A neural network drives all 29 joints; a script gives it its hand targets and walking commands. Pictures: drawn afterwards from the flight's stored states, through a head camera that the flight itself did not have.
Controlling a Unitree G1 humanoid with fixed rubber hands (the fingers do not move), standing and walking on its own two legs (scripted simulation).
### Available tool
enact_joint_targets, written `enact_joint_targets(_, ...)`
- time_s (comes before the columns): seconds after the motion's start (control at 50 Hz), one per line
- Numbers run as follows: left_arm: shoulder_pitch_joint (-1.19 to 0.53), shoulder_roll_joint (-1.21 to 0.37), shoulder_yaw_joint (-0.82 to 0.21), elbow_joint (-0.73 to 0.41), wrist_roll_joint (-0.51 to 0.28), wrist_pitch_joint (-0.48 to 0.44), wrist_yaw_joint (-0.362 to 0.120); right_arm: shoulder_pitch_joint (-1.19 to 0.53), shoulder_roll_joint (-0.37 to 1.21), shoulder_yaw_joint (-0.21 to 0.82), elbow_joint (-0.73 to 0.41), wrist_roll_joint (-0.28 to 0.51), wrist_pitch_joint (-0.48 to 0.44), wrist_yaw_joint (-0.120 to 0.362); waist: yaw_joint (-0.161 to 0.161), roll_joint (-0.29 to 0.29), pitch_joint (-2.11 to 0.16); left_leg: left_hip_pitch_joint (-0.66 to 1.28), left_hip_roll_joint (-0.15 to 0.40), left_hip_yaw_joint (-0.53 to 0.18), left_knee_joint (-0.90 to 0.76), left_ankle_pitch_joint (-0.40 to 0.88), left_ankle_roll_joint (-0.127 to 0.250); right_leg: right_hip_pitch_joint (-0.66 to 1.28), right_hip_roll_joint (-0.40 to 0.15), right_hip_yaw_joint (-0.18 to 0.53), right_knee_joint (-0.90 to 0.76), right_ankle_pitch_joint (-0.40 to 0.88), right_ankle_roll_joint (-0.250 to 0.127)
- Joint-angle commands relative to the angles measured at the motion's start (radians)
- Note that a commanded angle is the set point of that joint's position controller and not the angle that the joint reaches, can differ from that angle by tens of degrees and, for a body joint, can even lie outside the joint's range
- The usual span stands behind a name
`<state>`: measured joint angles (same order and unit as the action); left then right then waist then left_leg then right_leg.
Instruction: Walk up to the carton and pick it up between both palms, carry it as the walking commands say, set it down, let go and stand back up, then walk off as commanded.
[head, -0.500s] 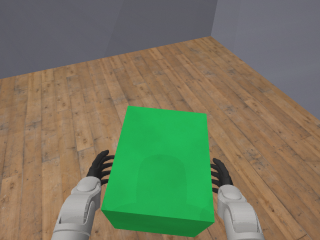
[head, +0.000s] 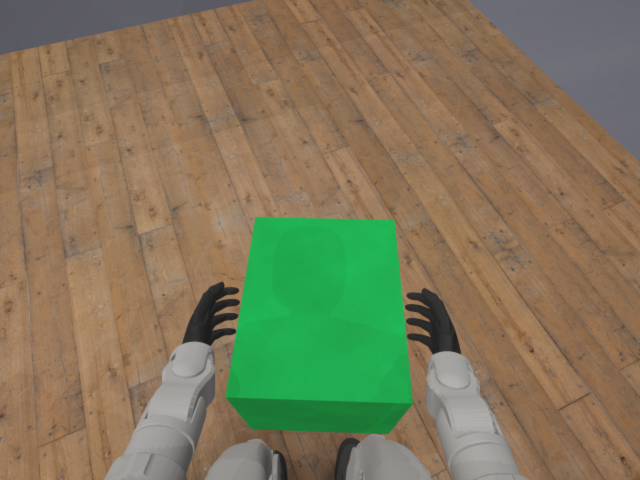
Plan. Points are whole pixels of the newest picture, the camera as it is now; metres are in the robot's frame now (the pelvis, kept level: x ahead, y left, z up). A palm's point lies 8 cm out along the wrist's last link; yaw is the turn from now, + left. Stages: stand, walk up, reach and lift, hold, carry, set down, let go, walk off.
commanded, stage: set down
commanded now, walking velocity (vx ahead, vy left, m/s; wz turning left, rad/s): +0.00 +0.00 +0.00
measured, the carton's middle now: (322, 326) +0.33 +0.00 -0.19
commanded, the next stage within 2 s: none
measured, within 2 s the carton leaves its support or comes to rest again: neither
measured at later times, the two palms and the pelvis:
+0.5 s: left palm (228, 344) +0.29 +0.15 -0.16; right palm (418, 359) +0.28 -0.14 -0.16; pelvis +0.00 +0.00 -0.02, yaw +0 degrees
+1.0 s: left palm (246, 330) +0.34 +0.14 -0.24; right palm (395, 340) +0.33 -0.13 -0.24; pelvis -0.05 +0.01 -0.10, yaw -1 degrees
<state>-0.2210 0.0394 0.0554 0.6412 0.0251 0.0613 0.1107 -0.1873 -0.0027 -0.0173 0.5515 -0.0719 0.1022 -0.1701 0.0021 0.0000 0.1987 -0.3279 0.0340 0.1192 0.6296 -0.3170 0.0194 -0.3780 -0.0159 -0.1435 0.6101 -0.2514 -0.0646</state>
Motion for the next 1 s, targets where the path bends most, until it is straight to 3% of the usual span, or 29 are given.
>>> enact_joint_targets(0.0, -0.353, -0.053, -0.042, -0.133, -0.006, -0.175, -0.006, -0.354, 0.094, 0.062, -0.091, 0.073, -0.178, -0.007, -0.027, 0.025, -0.381, -0.082, -0.069, -0.227, -0.073, 0.139, 0.038, 0.097, 0.028, 0.236, -0.054, 0.173, 0.026)
enact_joint_targets(0.02, -0.363, -0.064, -0.056, -0.136, -0.012, -0.188, -0.003, -0.35, 0.093, 0.056, -0.079, 0.067, -0.187, -0.01, -0.041, 0.026, -0.391, -0.09, -0.071, -0.226, -0.073, 0.155, 0.035, 0.091, 0.04, 0.228, -0.048, 0.188, 0.026)
enact_joint_targets(0.04, -0.364, -0.054, -0.029, -0.128, 0.003, -0.19, 0.001, -0.364, 0.085, 0.047, -0.066, 0.06, -0.191, -0.013, -0.029, 0.043, -0.387, -0.103, -0.076, -0.232, -0.061, 0.151, 0.036, 0.068, 0.04, 0.234, -0.039, 0.18, 0.023)
enact_joint_targets(0.1, -0.306, -0.045, -0.034, -0.097, 0.009, -0.219, 0.016, -0.307, 0.079, 0.038, -0.012, 0.049, -0.219, -0.019, -0.047, 0.03, -0.423, -0.107, -0.078, -0.247, -0.038, 0.24, 0.038, 0.066, 0.045, 0.237, -0.017, 0.275, 0.029)
enact_joint_targets(0.18, -0.199, 0.023, 0.118, -0.016, 0.106, -0.24, 0.053, -0.236, 0.009, -0.083, 0.058, -0.051, -0.257, -0.049, -0.054, 0.015, -0.406, -0.164, -0.093, -0.246, -0.019, 0.274, 0.037, 0.024, 0.053, 0.241, -0.005, 0.319, 0.04)
enact_joint_targets(0.24, -0.201, 0.008, 0.097, -0.016, 0.108, -0.286, 0.061, -0.256, 0.035, -0.058, 0.075, -0.05, -0.294, -0.046, -0.033, 0.046, -0.444, -0.235, -0.093, -0.252, 0.02, 0.302, 0.037, -0.021, 0.055, 0.263, 0.026, 0.344, 0.035)
enact_joint_targets(0.3, -0.232, -0.042, 0.007, -0.046, 0.057, -0.336, 0.063, -0.246, 0.054, -0.024, 0.068, -0.025, -0.337, -0.04, -0.057, 0.028, -0.58, -0.269, -0.084, -0.28, 0.079, 0.454, 0.041, -0.051, 0.064, 0.265, 0.107, 0.486, 0.04)
enact_joint_targets(0.34, -0.271, -0.015, 0.012, -0.068, 0.046, -0.346, 0.068, -0.291, 0.037, -0.03, 0.051, -0.003, -0.346, -0.041, -0.035, 0.028, -0.638, -0.335, -0.087, -0.281, 0.119, 0.477, 0.041, -0.065, 0.072, 0.284, 0.156, 0.537, 0.04)
enact_joint_targets(0.36, -0.291, 0.01, 0.02, -0.088, 0.046, -0.346, 0.072, -0.305, 0.023, -0.04, 0.042, 0.016, -0.351, -0.042, -0.015, 0.038, -0.681, -0.334, -0.086, -0.281, 0.135, 0.465, 0.041, -0.068, 0.076, 0.288, 0.177, 0.515, 0.041)
enact_joint_targets(0.38, -0.323, 0.012, 0.011, -0.1, 0.036, -0.343, 0.072, -0.308, 0.026, -0.032, 0.025, 0.023, -0.351, -0.042, -0.018, 0.02, -0.702, -0.367, -0.088, -0.28, 0.146, 0.47, 0.045, -0.084, 0.082, 0.276, 0.202, 0.527, 0.046)
enact_joint_targets(0.4, -0.297, 0.05, 0.045, -0.092, 0.048, -0.326, 0.08, -0.304, -0.024, -0.096, 0.016, -0.004, -0.348, -0.052, -0.019, 0.028, -0.73, -0.366, -0.097, -0.273, 0.154, 0.402, 0.035, -0.085, 0.085, 0.259, 0.207, 0.463, 0.046)
enact_joint_targets(0.44, -0.368, 0.029, 0.022, -0.119, 0.038, -0.313, 0.084, -0.357, 0.0, -0.042, -0.017, 0.039, -0.347, -0.046, 0.002, 0.037, -0.763, -0.378, -0.095, -0.268, 0.174, 0.358, 0.034, -0.159, 0.081, 0.255, 0.238, 0.368, 0.045)
enact_joint_targets(0.46, -0.356, 0.042, 0.022, -0.125, 0.029, -0.305, 0.085, -0.365, 0.004, -0.021, -0.054, 0.06, -0.341, -0.048, 0.032, 0.013, -0.786, -0.393, -0.106, -0.255, 0.196, 0.403, 0.041, -0.157, 0.087, 0.261, 0.258, 0.428, 0.052)
enact_joint_targets(0.48, -0.358, 0.022, 0.008, -0.131, 0.024, -0.297, 0.09, -0.353, 0.017, -0.033, -0.041, 0.055, -0.338, -0.048, 0.014, 0.0, -0.819, -0.405, -0.11, -0.258, 0.214, 0.432, 0.038, -0.146, 0.093, 0.264, 0.269, 0.486, 0.052)
enact_joint_targets(0.5, -0.367, 0.046, 0.032, -0.12, 0.026, -0.29, 0.088, -0.407, -0.002, -0.039, -0.057, 0.071, -0.338, -0.051, 0.041, 0.006, -0.852, -0.436, -0.118, -0.238, 0.233, 0.393, 0.031, -0.137, 0.091, 0.279, 0.278, 0.482, 0.051)
enact_joint_targets(0.52, -0.395, 0.046, 0.015, -0.138, 0.012, -0.283, 0.089, -0.397, 0.009, -0.049, -0.056, 0.071, -0.325, -0.058, 0.02, 0.003, -0.896, -0.448, -0.123, -0.24, 0.246, 0.398, 0.033, -0.126, 0.096, 0.27, 0.304, 0.501, 0.054)
enact_joint_targets(0.56, -0.439, 0.026, -0.003, -0.116, 0.003, -0.256, 0.087, -0.429, 0.016, -0.055, -0.041, 0.074, -0.304, -0.059, 0.011, -0.009, -0.897, -0.491, -0.123, -0.238, 0.259, 0.324, 0.032, -0.16, 0.096, 0.265, 0.317, 0.413, 0.053)
enact_joint_targets(0.6, -0.446, 0.04, 0.032, -0.07, 0.012, -0.236, 0.088, -0.448, -0.003, -0.079, -0.016, 0.058, -0.282, -0.064, 0.015, -0.005, -0.843, -0.544, -0.128, -0.229, 0.278, 0.235, 0.037, -0.22, 0.097, 0.264, 0.331, 0.314, 0.048)
enact_joint_targets(0.62, -0.476, 0.009, -0.012, -0.081, -0.008, -0.233, 0.086, -0.481, 0.018, -0.054, -0.026, 0.076, -0.273, -0.059, 0.01, -0.009, -0.852, -0.543, -0.125, -0.229, 0.292, 0.209, 0.039, -0.233, 0.099, 0.265, 0.335, 0.271, 0.044)
enact_joint_targets(0.68, -0.535, 0.033, 0.074, 0.01, 0.033, -0.202, 0.091, -0.558, -0.014, -0.112, 0.06, 0.045, -0.24, -0.057, 0.029, 0.005, -0.747, -0.629, -0.122, -0.219, 0.317, 0.076, 0.03, -0.336, 0.102, 0.251, 0.363, 0.127, 0.041)
enact_joint_targets(0.7, -0.575, 0.028, 0.065, -0.005, 0.028, -0.2, 0.091, -0.594, -0.004, -0.113, 0.055, 0.051, -0.23, -0.056, 0.022, 0.012, -0.758, -0.642, -0.122, -0.214, 0.333, 0.042, 0.028, -0.352, 0.105, 0.251, 0.371, 0.088, 0.04)
enact_joint_targets(0.78, -0.671, 0.025, 0.068, 0.014, 0.022, -0.191, 0.1, -0.67, -0.006, -0.129, 0.099, 0.049, -0.21, -0.062, 0.005, 0.013, -0.825, -0.669, -0.121, -0.204, 0.391, 0.023, 0.02, -0.406, 0.112, 0.239, 0.427, 0.069, 0.041)
enact_joint_targets(0.84, -0.726, 0.023, 0.053, 0.0, 0.004, -0.181, 0.103, -0.735, 0.004, -0.111, 0.118, 0.075, -0.195, -0.062, 0.024, 0.041, -0.858, -0.698, -0.124, -0.195, 0.431, 0.008, 0.012, -0.436, 0.112, 0.237, 0.467, 0.057, 0.04)
enact_joint_targets(0.92, -0.821, 0.026, 0.07, 0.003, -0.015, -0.152, 0.115, -0.82, -0.025, -0.151, 0.136, 0.072, -0.179, -0.076, -0.006, 0.038, -0.908, -0.741, -0.126, -0.186, 0.48, -0.011, 0.004, -0.495, 0.119, 0.223, 0.51, 0.039, 0.041)
enact_joint_targets(0.98, -0.85, 0.035, 0.078, 0.024, -0.019, -0.137, 0.125, -0.869, -0.026, -0.152, 0.149, 0.084, -0.172, -0.083, 0.008, 0.04, -0.946, -0.764, -0.126, -0.181, 0.507, 0.006, 0.006, -0.527, 0.121, 0.219, 0.549, 0.062, 0.041)
